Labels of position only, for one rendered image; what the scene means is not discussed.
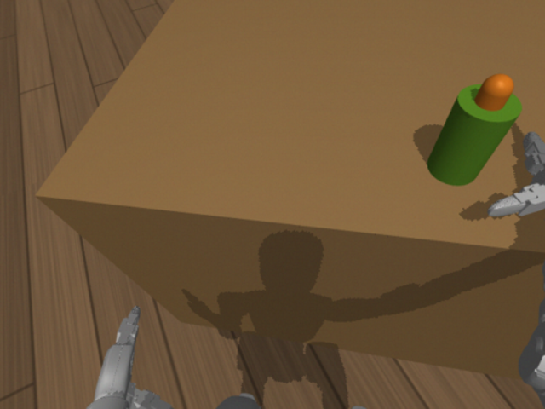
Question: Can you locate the right robot arm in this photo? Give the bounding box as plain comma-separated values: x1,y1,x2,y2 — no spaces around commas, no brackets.
519,219,545,409

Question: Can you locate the bottle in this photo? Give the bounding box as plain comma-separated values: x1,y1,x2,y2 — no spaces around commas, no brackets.
427,74,522,186

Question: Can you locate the left robot hand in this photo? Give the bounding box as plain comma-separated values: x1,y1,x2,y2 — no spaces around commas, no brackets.
94,306,174,409

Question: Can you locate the right robot hand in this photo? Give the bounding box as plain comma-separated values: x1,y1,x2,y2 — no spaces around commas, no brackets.
488,131,545,216

